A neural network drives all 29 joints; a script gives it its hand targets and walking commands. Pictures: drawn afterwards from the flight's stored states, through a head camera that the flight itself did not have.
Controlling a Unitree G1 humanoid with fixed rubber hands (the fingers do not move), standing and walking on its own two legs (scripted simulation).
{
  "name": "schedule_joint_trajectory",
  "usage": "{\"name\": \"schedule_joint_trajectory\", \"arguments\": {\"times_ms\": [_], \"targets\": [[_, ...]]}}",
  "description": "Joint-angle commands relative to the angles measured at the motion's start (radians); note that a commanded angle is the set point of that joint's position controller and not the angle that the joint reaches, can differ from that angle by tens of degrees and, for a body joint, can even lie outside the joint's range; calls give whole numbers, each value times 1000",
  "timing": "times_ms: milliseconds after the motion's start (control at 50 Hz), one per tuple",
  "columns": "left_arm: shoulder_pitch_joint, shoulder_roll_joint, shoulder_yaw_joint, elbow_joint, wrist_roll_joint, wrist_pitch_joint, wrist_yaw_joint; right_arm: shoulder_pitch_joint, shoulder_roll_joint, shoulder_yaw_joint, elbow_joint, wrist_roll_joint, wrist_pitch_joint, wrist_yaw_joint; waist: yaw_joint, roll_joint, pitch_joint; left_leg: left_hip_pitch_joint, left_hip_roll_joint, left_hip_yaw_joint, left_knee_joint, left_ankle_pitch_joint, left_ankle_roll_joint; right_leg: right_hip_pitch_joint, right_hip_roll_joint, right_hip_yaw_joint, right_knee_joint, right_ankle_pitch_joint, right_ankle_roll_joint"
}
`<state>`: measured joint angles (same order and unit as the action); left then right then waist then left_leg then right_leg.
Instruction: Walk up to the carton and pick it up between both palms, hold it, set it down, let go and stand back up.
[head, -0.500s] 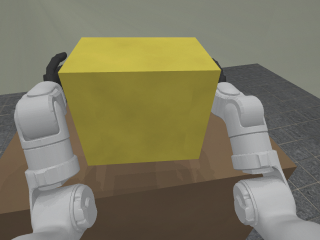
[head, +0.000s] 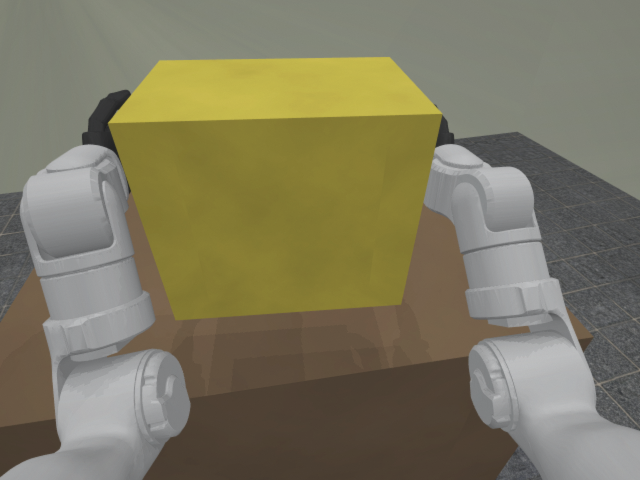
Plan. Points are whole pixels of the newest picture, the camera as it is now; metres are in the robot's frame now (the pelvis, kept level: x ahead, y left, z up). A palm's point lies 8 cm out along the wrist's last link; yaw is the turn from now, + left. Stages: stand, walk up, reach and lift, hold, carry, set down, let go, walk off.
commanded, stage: reach and lift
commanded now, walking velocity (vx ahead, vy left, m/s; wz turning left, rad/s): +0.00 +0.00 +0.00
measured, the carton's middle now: (284, 186) +0.35 +0.01 +0.27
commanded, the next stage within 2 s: hold in 0.20 s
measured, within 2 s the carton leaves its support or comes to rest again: neither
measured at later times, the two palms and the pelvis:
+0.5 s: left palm (113, 133) +0.35 +0.17 +0.33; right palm (454, 135) +0.36 -0.17 +0.32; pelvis +0.00 +0.00 +0.00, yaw -1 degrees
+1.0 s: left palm (108, 129) +0.35 +0.17 +0.34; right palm (454, 129) +0.36 -0.17 +0.32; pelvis +0.00 -0.01 +0.00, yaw +0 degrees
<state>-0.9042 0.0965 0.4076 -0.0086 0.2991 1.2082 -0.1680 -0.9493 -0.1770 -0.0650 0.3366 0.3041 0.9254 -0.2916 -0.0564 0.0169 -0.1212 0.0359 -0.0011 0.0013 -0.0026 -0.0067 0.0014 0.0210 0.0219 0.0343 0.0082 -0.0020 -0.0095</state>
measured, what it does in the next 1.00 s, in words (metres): stands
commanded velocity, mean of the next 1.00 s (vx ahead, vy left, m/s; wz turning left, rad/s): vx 0.00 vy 0.00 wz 0.00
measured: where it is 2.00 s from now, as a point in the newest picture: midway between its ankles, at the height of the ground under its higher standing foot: outside the picture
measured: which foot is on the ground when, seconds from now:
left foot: down 0.00-1.00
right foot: down 0.00-1.00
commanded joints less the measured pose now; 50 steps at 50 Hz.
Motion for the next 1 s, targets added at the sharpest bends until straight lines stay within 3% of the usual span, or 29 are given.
{"name": "schedule_joint_trajectory", "arguments": {"times_ms": [0, 160, 300, 400, 480, 660, 980], "targets": [[-587, -319, -334, -85, -225, -31, -156, -720, 354, 205, -254, 154, -43, 91, 4, -2, -338, 37, 0, 4, 48, 213, 2, 189, 7, 13, 76, 202, 100], [-613, -313, -337, -75, -234, -24, -156, -742, 347, 195, -240, 161, -31, 88, 3, 5, -342, 32, 3, 3, 55, 207, 0, 168, 8, 16, 80, 181, 98], [-693, -332, -404, -90, -305, -8, -135, -814, 346, 183, -252, 175, -5, 85, -42, 41, -405, 39, 5, -9, 86, 224, -15, 123, 7, 19, 88, 166, 89], [-684, -309, -335, 15, -269, 5, -133, -809, 319, 181, -170, 187, 23, 90, 0, 17, -342, -25, 19, 2, 72, 145, -6, 116, 20, 16, 89, 113, 92], [-701, -300, -299, 38, -247, 4, -139, -835, 313, 180, -146, 215, 25, 95, 23, 4, -367, -36, 24, 1, 78, 167, -6, 129, 24, 24, 104, 143, 91], [-727, -290, -294, 51, -249, -5, -156, -853, 313, 164, -133, 234, 20, 87, 12, -11, -389, -10, 13, -5, 96, 188, 2, 111, 3, 36, 125, 229, 106], [-771, -298, -296, 136, -271, -61, -147, -897, 330, 147, -100, 218, 3, 82, 16, -11, -401, -52, 13, -6, 121, 106, 16, 18, 5, 27, 134, 80, 102]]}}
